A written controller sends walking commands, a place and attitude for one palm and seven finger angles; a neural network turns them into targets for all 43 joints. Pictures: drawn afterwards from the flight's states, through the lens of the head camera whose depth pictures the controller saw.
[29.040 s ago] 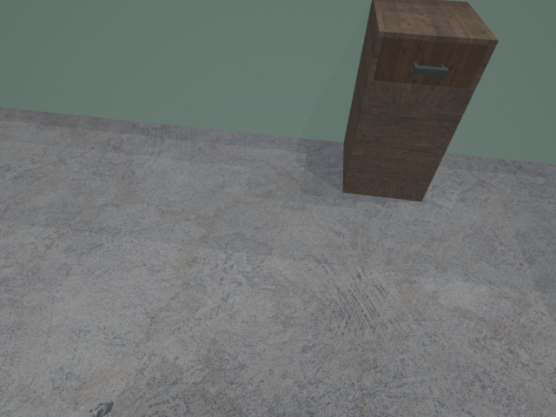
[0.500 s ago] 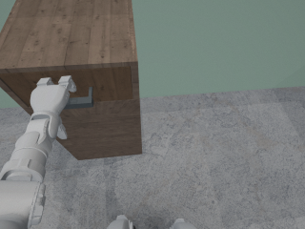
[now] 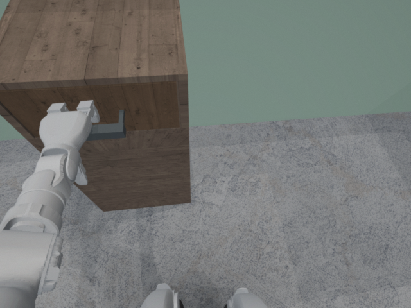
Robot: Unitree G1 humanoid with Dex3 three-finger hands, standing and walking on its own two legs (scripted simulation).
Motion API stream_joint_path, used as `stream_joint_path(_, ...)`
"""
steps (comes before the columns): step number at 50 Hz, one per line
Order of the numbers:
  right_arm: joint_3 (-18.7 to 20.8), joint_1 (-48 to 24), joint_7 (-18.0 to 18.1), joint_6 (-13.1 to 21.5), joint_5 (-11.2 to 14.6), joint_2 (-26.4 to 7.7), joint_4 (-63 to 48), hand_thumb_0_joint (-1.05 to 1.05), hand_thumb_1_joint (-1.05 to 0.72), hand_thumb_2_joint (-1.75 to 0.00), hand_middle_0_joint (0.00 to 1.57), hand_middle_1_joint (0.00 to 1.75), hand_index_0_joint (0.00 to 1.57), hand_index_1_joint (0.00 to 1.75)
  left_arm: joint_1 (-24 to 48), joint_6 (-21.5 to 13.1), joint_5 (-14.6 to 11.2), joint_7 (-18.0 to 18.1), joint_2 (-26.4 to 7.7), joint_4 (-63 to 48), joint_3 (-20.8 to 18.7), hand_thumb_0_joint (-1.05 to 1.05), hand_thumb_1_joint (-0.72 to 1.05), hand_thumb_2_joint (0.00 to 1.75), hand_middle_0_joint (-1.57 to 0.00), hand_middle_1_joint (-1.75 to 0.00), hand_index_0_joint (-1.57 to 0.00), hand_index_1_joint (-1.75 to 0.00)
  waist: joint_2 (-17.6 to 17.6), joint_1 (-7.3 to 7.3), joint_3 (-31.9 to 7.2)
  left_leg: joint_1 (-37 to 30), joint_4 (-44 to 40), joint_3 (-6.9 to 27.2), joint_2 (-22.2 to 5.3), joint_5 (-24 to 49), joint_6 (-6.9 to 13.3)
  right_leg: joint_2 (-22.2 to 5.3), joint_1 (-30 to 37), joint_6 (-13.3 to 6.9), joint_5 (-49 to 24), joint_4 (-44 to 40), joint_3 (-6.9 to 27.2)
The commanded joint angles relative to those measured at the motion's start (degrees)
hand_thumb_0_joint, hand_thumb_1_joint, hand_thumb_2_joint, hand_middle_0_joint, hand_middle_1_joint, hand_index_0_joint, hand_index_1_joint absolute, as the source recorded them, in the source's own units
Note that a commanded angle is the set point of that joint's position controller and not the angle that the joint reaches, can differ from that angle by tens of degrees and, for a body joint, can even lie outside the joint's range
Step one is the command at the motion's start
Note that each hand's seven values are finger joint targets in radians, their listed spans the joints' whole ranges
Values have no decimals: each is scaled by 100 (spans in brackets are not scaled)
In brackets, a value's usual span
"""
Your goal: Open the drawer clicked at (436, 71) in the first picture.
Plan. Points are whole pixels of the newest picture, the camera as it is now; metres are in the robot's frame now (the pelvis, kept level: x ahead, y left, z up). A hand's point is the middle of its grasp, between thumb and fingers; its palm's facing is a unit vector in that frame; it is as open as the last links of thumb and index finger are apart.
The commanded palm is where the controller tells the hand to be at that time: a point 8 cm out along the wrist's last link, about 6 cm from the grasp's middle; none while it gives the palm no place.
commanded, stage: lower the fingers behind the handle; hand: left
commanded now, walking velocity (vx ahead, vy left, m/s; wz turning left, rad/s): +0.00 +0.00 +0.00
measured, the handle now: (98, 124) +0.50 +0.24 -0.01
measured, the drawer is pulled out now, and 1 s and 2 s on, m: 0.00 0.00 0.05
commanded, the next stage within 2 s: close the thumb around the handle in 0.62 s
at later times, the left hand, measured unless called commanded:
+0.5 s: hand (83, 150) +0.45 +0.26 -0.03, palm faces -0.09 -0.04 -1.00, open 13.8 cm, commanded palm +0.43 +0.24 +0.02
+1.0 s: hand (83, 151) +0.44 +0.26 -0.03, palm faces -0.07 -0.05 -1.00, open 11.6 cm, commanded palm +0.43 +0.24 +0.02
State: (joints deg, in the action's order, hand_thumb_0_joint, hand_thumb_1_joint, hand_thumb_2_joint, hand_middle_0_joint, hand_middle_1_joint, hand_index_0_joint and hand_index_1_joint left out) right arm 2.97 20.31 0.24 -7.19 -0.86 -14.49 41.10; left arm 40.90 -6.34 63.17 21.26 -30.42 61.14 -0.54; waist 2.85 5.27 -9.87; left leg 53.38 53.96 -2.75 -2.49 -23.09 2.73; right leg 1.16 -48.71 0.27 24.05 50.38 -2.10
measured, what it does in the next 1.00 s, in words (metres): stands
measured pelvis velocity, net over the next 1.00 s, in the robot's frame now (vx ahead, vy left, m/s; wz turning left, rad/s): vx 0.00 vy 0.00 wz -0.01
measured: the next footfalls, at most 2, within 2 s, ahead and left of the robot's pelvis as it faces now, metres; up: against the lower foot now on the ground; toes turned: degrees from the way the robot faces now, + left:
none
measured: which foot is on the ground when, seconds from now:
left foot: down 0.00-1.00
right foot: down 0.00-1.00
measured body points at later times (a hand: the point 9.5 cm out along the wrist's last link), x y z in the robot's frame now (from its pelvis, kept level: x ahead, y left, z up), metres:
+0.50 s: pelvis +0.00 +0.00 -0.01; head +0.11 +0.01 +0.43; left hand +0.44 +0.26 +0.02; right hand +0.02 -0.27 -0.14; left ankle +0.02 +0.09 -0.68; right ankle -0.01 -0.13 -0.68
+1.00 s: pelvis +0.00 +0.00 -0.01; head +0.12 +0.01 +0.43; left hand +0.44 +0.26 +0.02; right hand +0.04 -0.27 -0.13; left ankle +0.02 +0.09 -0.68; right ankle -0.01 -0.13 -0.68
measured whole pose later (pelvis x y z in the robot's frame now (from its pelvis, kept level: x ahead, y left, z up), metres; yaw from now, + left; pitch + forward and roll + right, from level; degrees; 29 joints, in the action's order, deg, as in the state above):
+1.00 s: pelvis +0.00 +0.00 -0.01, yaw +0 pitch +23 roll -4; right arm 3.3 17.6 -0.2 -7.0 -1.8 -14.0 41.2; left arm 37.3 -4.9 63.5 23.9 -28.5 57.8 -2.2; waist 3.0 5.1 -10.3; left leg 55.8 57.0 -2.3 -2.9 -24.8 2.7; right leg 1.6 -50.8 0.3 25.4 52.8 -2.3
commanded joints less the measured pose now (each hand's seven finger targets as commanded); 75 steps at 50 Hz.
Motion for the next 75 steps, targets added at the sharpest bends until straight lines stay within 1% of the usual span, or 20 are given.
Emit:
stream_joint_path(1,379,749,59,94,-59,-950,-297,0,-90,-90,20,30,20,30,1978,-118,17,189,-817,-919,-71,0,-50,30,-30,-120,-30,-120,266,206,-2030,-2308,-406,389,148,1895,-38,370,-39,-282,-1233,-455,-29)
stream_joint_path(5,400,751,77,112,-108,-956,-270,0,-90,-90,20,30,20,30,2223,-272,67,338,-1039,-1273,-272,0,-50,30,-30,-120,-30,-120,397,218,-2523,-2459,-220,455,127,2150,-47,376,-127,-265,-1355,-289,-17)
stream_joint_path(7,404,730,61,139,-119,-928,-252,0,-90,-90,20,30,20,30,2227,-262,91,412,-822,-1281,-132,0,-50,30,-30,-120,-30,-120,537,250,-2467,-2467,-184,455,123,2154,-60,378,-265,-273,-1313,-271,-37)
stream_joint_path(11,363,695,47,121,-134,-961,-205,0,-90,-90,20,30,20,30,1942,-67,97,500,-1016,-890,-294,0,-50,30,-30,-120,-30,-120,398,188,-2176,-2142,-138,423,133,2014,-62,384,-237,-288,-1257,-219,-58)
stream_joint_path(15,383,710,45,134,-129,-960,-219,0,-90,-90,20,30,20,30,2370,-33,126,566,-1060,-1343,-284,0,-50,30,-30,-120,-30,-120,667,217,-2675,-2586,-137,494,102,2324,-86,392,-284,-287,-1361,-178,-81)
stream_joint_path(21,380,654,37,126,-123,-917,-231,0,-90,-90,20,30,20,30,2083,123,29,487,-762,-1308,-126,0,-50,30,-30,-120,-30,-120,541,207,-2468,-2711,-237,471,81,2373,-88,407,-126,-288,-1385,-311,-118)
stream_joint_path(32,371,571,68,128,-125,-875,-286,0,-90,-90,20,30,20,30,1606,-179,41,397,-891,-1536,-285,0,-50,30,-30,-120,-30,-120,490,82,-2405,-2514,-226,366,112,2463,-51,386,118,-288,-1651,-324,-44)
stream_joint_path(35,387,592,49,125,-127,-884,-228,0,-90,-90,20,30,20,30,1784,-211,40,461,-799,-1500,-214,0,-50,30,-30,-120,-30,-120,465,187,-2271,-2498,-188,412,84,2474,-60,388,-73,-280,-1612,-288,-64)
stream_joint_path(36,400,596,44,129,-140,-901,-214,0,-90,-90,20,30,20,30,1645,-193,8,481,-944,-1503,-373,0,-50,30,-30,-120,-30,-120,437,103,-2331,-2474,-161,379,94,2487,-52,386,51,-289,-1658,-266,-57)
stream_joint_path(41,399,608,27,119,-139,-924,-197,0,-90,-90,20,30,20,30,1830,-87,31,553,-924,-1432,-314,0,-22,42,-32,-123,-32,-123,419,164,-2348,-2422,-153,383,104,2459,-57,377,35,-279,-1670,-251,-61)
stream_joint_path(43,405,613,24,94,-143,-936,-223,0,-90,-90,20,30,20,30,1908,-60,83,571,-1104,-1552,-432,0,-11,47,-33,-124,-33,-124,557,111,-2668,-2634,-164,414,105,2754,-74,385,97,-292,-1801,-218,-61)
stream_joint_path(46,387,591,25,76,-131,-934,-221,0,-90,-90,20,30,20,30,1750,31,29,531,-1051,-1398,-400,0,6,54,-34,-126,-34,-126,431,102,-2415,-2482,-175,367,116,2583,-59,386,182,-282,-1788,-268,-57)
stream_joint_path(49,392,590,23,64,-119,-906,-255,0,-90,-90,20,30,20,30,1678,34,21,491,-925,-1433,-319,0,23,61,-35,-128,-35,-128,515,98,-2619,-2658,-181,372,122,2761,-67,389,219,-282,-1878,-255,-57)
stream_joint_path(51,366,541,30,56,-114,-920,-257,0,-90,-90,20,30,20,30,1682,59,0,451,-918,-1276,-276,0,34,66,-36,-129,-36,-129,375,152,-2244,-2404,-215,345,123,2404,-50,384,179,-269,-1687,-327,-57)
stream_joint_path(54,342,565,62,49,-93,-951,-263,0,-90,-90,20,30,20,30,1761,14,58,409,-1226,-1161,-445,0,51,73,-37,-131,-37,-131,226,142,-2236,-2208,-223,351,144,2241,-21,372,225,-262,-1649,-313,-14)
stream_joint_path(61,345,563,54,86,-109,-926,-306,0,-90,-90,20,30,20,30,1842,-115,34,402,-1038,-1247,-304,0,90,90,-40,-135,-40,-135,487,161,-2228,-2252,-180,359,136,2119,-38,379,-22,-279,-1417,-283,-40)
stream_joint_path(66,356,635,49,114,-112,-937,-279,0,-90,-90,20,30,20,30,1996,-51,48,459,-982,-1135,-234,0,90,90,-40,-135,-40,-135,421,219,-2278,-2223,-161,391,135,2030,-36,382,-101,-276,-1329,-263,-46)
stream_joint_path(69,365,678,44,97,-109,-967,-262,0,-90,-90,20,30,20,30,1956,-52,43,469,-1277,-1258,-486,0,90,90,-40,-135,-40,-135,445,123,-2675,-2379,-143,400,131,2278,-46,385,68,-271,-1517,-221,-28)
stream_joint_path(71,366,649,42,95,-117,-928,-267,0,-90,-90,20,30,20,30,1986,-22,34,475,-957,-1289,-241,0,90,90,-40,-135,-40,-135,554,173,-2517,-2443,-162,395,122,2306,-58,394,-32,-281,-1481,-250,-60)
stream_joint_path(75,362,637,40,83,-106,-942,-258,0,-90,-90,20,30,20,30,2032,-6,62,489,-1014,-1332,-274,0,90,90,-40,-135,-40,-135,459,194,-2422,-2436,-215,429,96,2280,-60,395,-73,-272,-1440,-285,-73)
